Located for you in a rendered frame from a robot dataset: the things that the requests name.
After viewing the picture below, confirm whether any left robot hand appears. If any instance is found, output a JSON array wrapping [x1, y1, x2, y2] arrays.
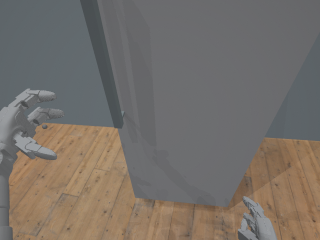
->
[[0, 88, 65, 160]]

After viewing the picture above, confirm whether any right robot hand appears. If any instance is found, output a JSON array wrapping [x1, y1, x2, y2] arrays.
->
[[238, 196, 278, 240]]

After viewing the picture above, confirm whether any handle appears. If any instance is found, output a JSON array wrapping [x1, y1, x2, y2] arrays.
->
[[80, 0, 125, 129]]

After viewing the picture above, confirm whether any robot left forearm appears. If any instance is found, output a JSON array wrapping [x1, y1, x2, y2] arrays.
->
[[0, 142, 18, 240]]

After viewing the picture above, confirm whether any fridge door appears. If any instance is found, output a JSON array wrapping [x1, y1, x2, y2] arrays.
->
[[97, 0, 320, 207]]

